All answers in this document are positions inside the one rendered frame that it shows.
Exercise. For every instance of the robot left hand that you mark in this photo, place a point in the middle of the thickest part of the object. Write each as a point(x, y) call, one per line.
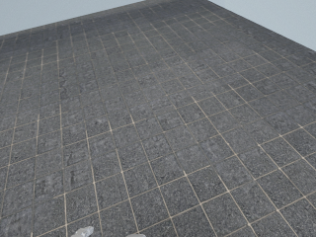
point(84, 232)

